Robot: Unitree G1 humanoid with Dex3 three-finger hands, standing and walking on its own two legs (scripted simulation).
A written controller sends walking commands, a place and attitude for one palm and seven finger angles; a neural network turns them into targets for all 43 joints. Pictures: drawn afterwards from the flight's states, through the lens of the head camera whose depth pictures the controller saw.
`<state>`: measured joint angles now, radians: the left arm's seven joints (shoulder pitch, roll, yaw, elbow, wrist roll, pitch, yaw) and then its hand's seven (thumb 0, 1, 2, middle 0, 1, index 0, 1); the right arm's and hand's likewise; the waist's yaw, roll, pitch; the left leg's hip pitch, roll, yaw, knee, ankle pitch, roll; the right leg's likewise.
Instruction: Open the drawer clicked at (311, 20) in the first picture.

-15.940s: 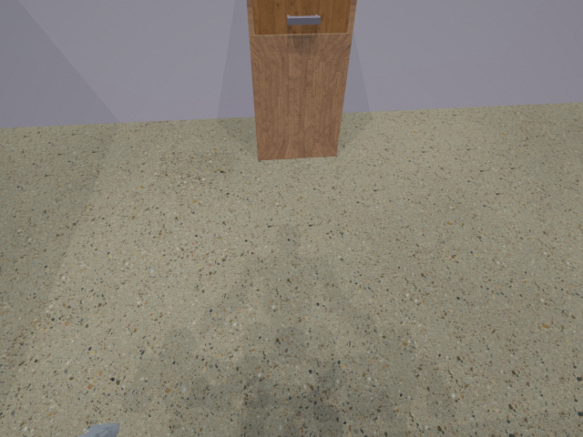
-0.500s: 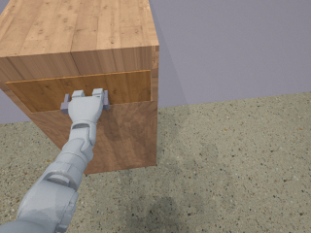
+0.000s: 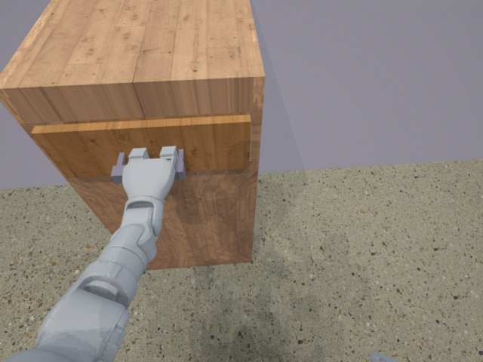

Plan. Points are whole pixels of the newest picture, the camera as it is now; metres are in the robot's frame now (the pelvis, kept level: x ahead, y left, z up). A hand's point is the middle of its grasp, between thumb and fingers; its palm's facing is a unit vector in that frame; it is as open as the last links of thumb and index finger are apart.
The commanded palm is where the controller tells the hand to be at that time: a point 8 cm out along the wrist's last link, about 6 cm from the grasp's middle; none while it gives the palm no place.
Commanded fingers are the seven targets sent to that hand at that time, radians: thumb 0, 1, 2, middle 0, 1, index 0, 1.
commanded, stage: pull the drawer open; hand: left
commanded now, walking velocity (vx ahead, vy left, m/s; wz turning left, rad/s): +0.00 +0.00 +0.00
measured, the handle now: (150, 164) +0.48 +0.19 +0.01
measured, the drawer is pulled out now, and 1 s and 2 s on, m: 0.02 0.20 0.30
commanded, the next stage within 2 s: open the thumb to release the handle in 1.76 s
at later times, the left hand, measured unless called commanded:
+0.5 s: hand (155, 221) +0.37 +0.16 -0.01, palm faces +0.00 -0.08 -1.00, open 6.1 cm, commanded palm +0.31 +0.16 +0.05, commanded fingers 0.00 0.90 0.90 -0.40 -1.35 -0.40 -1.35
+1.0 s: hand (149, 286) +0.25 +0.15 -0.01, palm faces -0.02 -0.12 -0.99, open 6.1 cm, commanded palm +0.19 +0.15 +0.05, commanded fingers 0.00 0.90 0.90 -0.40 -1.35 -0.40 -1.35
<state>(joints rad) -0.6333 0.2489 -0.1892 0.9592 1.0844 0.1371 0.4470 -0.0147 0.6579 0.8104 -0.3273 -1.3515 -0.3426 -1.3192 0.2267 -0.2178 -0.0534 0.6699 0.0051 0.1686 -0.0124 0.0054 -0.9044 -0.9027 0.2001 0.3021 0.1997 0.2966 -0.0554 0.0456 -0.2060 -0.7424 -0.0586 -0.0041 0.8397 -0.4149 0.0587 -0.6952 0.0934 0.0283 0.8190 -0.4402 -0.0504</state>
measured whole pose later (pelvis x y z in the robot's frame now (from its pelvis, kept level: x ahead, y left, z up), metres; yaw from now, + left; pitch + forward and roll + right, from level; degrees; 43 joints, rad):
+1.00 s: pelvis +0.01 -0.02 +0.01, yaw -1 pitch +11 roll +1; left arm 0.24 0.24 -0.28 0.11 1.10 0.16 0.42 0.01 0.69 0.76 -0.21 -1.35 -0.36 -1.24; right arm 0.10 -0.20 -0.01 0.54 0.00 0.13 0.07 0.01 -0.90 -0.90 0.20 0.30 0.20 0.30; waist 0.05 0.05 -0.18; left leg -0.53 -0.05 0.02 0.78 -0.43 0.04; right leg -0.51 0.10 0.06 0.80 -0.47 -0.07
